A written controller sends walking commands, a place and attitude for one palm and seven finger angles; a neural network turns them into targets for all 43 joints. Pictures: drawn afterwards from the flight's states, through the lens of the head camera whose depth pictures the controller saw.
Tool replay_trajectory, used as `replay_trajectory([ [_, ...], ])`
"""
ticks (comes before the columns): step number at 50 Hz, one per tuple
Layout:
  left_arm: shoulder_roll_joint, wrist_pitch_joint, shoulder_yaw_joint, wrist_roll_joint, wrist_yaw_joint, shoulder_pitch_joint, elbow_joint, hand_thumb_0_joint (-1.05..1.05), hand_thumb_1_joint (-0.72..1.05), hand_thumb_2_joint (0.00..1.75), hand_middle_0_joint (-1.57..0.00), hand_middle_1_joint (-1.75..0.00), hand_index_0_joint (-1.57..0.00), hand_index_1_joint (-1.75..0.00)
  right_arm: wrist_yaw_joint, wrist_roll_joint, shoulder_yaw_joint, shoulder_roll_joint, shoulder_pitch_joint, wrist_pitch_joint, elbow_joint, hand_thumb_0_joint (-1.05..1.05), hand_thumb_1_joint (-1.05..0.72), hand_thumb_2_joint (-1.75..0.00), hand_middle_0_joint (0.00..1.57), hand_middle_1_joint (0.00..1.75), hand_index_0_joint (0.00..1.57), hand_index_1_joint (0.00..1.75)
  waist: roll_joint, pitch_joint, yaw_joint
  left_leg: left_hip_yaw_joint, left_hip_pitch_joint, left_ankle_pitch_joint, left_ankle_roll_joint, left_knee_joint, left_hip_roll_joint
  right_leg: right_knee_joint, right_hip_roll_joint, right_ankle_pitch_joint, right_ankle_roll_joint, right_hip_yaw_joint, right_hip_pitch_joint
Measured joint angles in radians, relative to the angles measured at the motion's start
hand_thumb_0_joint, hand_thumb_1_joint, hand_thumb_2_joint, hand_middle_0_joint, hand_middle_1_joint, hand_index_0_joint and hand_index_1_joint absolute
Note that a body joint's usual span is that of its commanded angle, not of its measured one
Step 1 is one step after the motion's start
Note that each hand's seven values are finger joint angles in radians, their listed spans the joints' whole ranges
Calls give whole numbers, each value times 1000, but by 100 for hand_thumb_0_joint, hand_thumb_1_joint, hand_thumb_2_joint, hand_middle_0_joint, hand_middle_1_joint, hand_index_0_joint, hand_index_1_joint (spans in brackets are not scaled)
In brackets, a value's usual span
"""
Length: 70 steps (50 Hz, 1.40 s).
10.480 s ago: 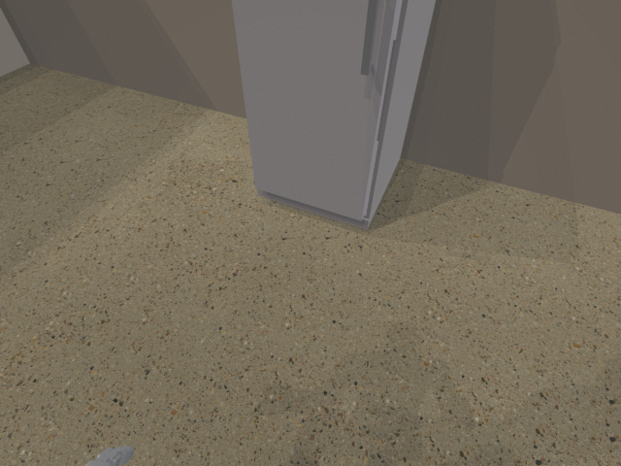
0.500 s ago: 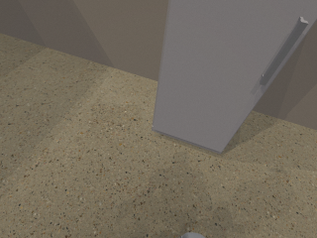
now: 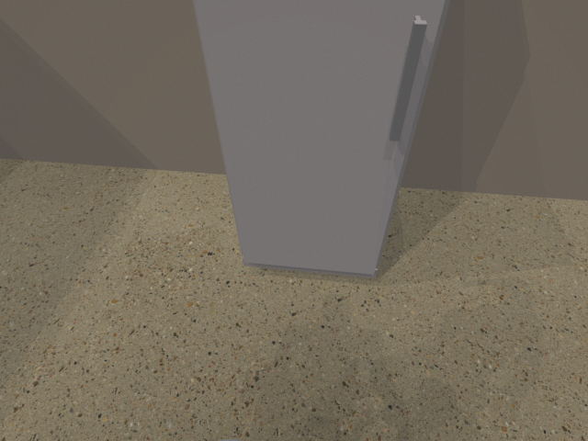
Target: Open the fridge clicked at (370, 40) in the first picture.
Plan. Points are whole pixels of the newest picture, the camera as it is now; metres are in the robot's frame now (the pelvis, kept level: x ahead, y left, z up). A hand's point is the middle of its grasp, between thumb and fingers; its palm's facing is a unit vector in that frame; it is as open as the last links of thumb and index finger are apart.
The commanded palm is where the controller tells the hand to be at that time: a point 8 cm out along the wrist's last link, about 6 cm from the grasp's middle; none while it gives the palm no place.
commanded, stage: take the last steps up to it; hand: right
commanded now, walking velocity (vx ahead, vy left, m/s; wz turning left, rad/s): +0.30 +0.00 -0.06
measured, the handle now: (404, 83) +0.83 -0.23 +0.10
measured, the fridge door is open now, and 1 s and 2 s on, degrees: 0 0 0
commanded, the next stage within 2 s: come to a stop and stand still in 1.08 s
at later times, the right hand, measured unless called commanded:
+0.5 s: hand out of the picture +0.07 -0.11 -0.16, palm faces +0.11 +0.97 -0.20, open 7.3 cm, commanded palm none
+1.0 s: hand (436, 386) +0.26 -0.24 -0.18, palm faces +0.10 +0.98 -0.18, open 7.4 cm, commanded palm none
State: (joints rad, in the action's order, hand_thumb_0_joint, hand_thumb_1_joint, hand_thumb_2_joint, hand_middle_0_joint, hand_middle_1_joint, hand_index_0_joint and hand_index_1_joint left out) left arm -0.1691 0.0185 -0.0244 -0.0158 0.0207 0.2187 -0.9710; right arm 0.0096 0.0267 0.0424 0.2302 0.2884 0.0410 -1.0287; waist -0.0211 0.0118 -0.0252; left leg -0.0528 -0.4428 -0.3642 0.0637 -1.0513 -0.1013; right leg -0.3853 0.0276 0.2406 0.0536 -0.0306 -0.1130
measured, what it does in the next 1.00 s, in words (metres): walks ahead: left foot, then right foot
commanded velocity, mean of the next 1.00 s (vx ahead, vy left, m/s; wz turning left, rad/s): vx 0.27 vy -0.02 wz -0.02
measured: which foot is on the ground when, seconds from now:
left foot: up 0.00-0.20, down 0.22-0.76, up 0.78-1.00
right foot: down 0.00-0.22, up 0.24-0.74, down 0.76-1.00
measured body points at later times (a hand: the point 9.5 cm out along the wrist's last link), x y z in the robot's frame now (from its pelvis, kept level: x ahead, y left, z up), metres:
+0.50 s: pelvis +0.11 +0.05 +0.00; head +0.09 +0.07 +0.45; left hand +0.11 +0.29 -0.16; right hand +0.07 -0.17 -0.15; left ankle +0.08 +0.14 -0.75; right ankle +0.15 -0.11 -0.66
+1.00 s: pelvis +0.26 -0.05 +0.00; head +0.26 -0.06 +0.45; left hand +0.33 +0.18 -0.14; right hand +0.26 -0.29 -0.17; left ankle +0.28 +0.08 -0.66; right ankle +0.28 -0.12 -0.75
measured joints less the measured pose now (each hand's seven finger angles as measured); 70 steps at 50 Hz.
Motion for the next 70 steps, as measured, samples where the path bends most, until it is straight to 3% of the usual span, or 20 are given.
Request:
replay_trajectory([
  [6,-16,1,-9,-9,-2,105,-60,-1,93,90,-20,-30,-20,-30,9,-2,-5,-33,-41,-10,14,1,-91,-90,20,30,20,30,11,-5,36,-11,30,9,-7,216,1,32,13,4,-9,5,30],
  [10,-26,-9,-14,-11,-3,170,-108,0,92,90,-20,-30,-20,-30,13,-3,-5,-52,-61,-36,30,1,-91,-90,20,30,20,30,30,0,55,-31,118,48,-17,430,27,-39,2,65,-34,6,23],
  [11,-26,-11,-15,-9,-3,187,-119,0,92,90,-20,-30,-20,-30,13,-2,-5,-53,-62,-50,34,1,-91,-90,20,30,20,30,32,0,55,-33,147,79,-30,485,34,-92,-1,99,-40,7,6],
  [14,-30,-33,-22,-6,-11,205,-153,0,92,90,-20,-30,-20,-30,2,-4,-9,-77,-61,-82,31,1,-91,-90,20,30,20,30,63,10,51,-68,168,94,-95,460,56,-414,-23,224,-24,26,-119],
  [17,-30,-44,-32,-12,-24,193,-163,0,91,90,-20,-30,-20,-30,-19,-12,-1,-84,-18,-91,17,0,-93,-90,20,30,20,30,58,-3,39,-74,229,93,-109,530,64,-645,-42,142,-25,10,-255],
  [20,-31,-37,-39,-16,-28,163,-144,1,91,90,-20,-29,-20,-30,-24,-13,-6,-88,31,-94,-15,0,-93,-90,20,30,20,30,59,-9,41,-80,298,122,-107,627,74,-705,-78,27,-43,6,-352],
  [25,-24,-32,-43,-14,-34,103,-115,0,91,90,-20,-29,-20,-30,-23,-11,-21,-117,109,-104,-67,1,-92,-90,20,30,20,30,64,-12,32,-94,386,132,-101,727,85,-659,-121,-78,-74,10,-443],
  [29,-15,-32,-40,-12,-42,46,-101,0,91,90,-20,-29,-20,-30,-23,-7,-28,-141,160,-113,-98,1,-92,-90,20,30,20,30,60,-5,6,-105,436,109,-86,757,85,-554,-136,-97,-82,-9,-457],
  [36,-5,-12,-31,-7,-49,-65,-55,0,92,90,-20,-29,-20,-30,-26,1,-23,-146,213,-102,-137,1,-91,-90,20,30,20,30,28,25,-43,-113,482,7,-26,702,50,-287,-107,-39,-47,-64,-353],
  [38,-3,14,-24,-11,-46,-85,-33,0,92,90,-20,-29,-20,-30,-25,-2,-18,-143,229,-95,-145,1,-91,-90,20,30,20,30,16,31,-46,-100,449,-66,-14,581,26,-195,-90,-49,-29,-76,-278],
  [39,2,31,-25,-14,-40,-98,-27,0,92,90,-20,-29,-20,-30,-23,-6,-17,-138,219,-86,-151,1,-91,-90,20,30,20,30,4,41,-39,-83,398,-106,-27,447,8,-221,-78,-37,-15,-84,-282],
  [42,21,48,-14,-8,-21,-104,-18,0,92,90,-20,-29,-20,-30,-21,-11,-12,-116,166,-62,-150,1,-91,-90,20,30,20,30,-12,63,-36,-7,211,-136,-65,30,13,-245,-62,8,14,-121,-239],
  [44,34,50,-7,-6,-12,-83,-25,0,91,90,-20,-29,-20,-30,-18,-8,-2,-97,124,-58,-136,1,-91,-90,20,30,20,30,-16,58,-27,-6,104,-72,-69,-98,9,-189,-51,-1,17,-140,-186],
  [46,37,62,-27,9,7,-58,-24,-2,94,90,-20,-30,-20,-30,-18,-5,8,-79,80,-56,-110,1,-91,-90,20,30,20,30,-18,48,-14,-8,20,-10,-65,-125,3,-121,-35,-17,23,-154,-136],
  [53,13,48,-22,0,9,59,-81,-3,95,90,-20,-30,-20,-30,-17,1,29,-38,-56,-42,-14,1,-91,-90,20,30,19,30,-20,4,14,10,-118,148,-39,-24,-11,35,10,-43,34,-164,-20],
  [60,39,31,-10,-10,5,159,-138,-1,92,90,-20,-30,-20,-30,-14,-5,15,-48,-134,-30,14,1,-91,-90,19,30,19,30,0,17,53,2,-56,146,-35,217,-9,61,2,-4,14,-164,47],
  [63,53,22,-3,-14,7,185,-157,0,92,90,-20,-30,-20,-30,-19,-8,1,-62,-154,-31,12,1,-91,-90,20,30,19,30,11,35,77,-16,16,128,-44,353,9,21,-17,37,-6,-165,53],
  [66,69,12,5,-6,9,209,-178,0,91,90,-20,-30,-20,-30,-25,-9,-14,-76,-160,-51,10,1,-91,-90,20,30,19,30,8,42,81,-25,117,220,-57,524,27,-75,-34,107,-34,-166,33],
  [70,62,-22,-5,13,11,174,-181,0,91,90,-20,-30,-20,-30,-33,-14,-39,-119,-174,-65,-5,1,-91,-90,20,30,20,30,54,69,96,-62,119,166,-94,505,54,-234,-67,235,-70,-96,-51],
])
